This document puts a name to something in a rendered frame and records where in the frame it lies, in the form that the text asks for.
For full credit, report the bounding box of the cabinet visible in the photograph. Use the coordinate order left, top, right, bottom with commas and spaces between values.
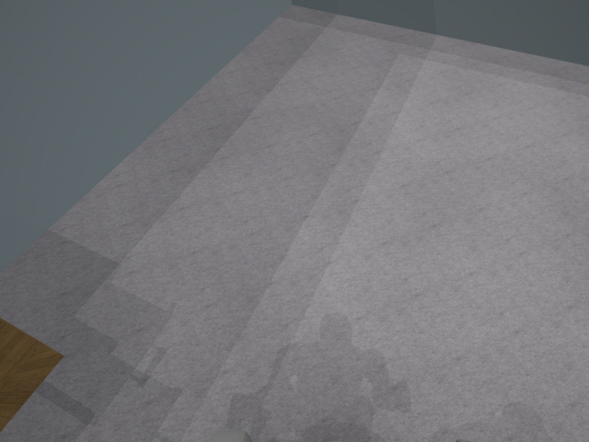
0, 318, 64, 432

